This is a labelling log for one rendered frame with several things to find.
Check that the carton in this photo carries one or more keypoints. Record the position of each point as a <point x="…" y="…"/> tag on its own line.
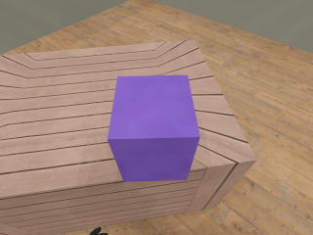
<point x="154" y="132"/>

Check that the pedestal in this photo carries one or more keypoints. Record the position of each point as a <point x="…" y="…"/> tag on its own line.
<point x="57" y="170"/>

